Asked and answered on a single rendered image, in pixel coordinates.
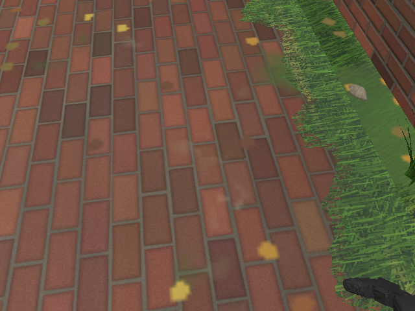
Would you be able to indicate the robot right hand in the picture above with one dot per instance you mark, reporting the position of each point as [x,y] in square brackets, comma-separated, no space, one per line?
[382,291]

